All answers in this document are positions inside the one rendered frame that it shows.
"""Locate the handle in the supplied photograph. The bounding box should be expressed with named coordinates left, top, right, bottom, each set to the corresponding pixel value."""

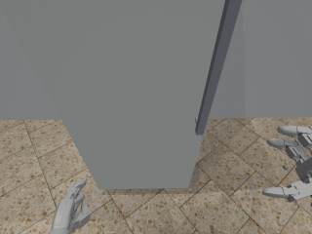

left=195, top=0, right=243, bottom=136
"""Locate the robot left hand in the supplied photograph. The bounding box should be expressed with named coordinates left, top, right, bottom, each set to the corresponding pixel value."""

left=51, top=178, right=91, bottom=234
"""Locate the fridge door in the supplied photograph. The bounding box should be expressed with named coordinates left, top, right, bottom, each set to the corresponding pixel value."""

left=0, top=0, right=244, bottom=190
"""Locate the robot right hand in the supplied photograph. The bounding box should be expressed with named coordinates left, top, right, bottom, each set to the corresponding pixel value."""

left=262, top=125, right=312, bottom=203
